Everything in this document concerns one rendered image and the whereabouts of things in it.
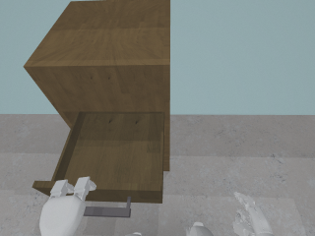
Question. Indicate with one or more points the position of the right robot hand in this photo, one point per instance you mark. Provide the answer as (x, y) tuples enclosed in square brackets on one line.
[(254, 220)]

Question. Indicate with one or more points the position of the left robot hand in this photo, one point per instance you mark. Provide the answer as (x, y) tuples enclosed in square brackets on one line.
[(61, 215)]

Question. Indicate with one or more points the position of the drawer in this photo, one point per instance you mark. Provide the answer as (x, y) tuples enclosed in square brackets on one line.
[(121, 151)]

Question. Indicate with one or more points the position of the cabinet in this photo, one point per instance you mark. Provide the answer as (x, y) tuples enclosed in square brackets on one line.
[(107, 56)]

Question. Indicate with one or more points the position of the robot right thigh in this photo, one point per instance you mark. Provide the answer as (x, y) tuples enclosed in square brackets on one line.
[(198, 230)]

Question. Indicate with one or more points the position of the right robot shin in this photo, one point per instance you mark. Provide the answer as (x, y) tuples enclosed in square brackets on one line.
[(198, 224)]

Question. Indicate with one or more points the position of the handle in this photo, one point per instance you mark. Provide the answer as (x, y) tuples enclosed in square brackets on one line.
[(109, 211)]

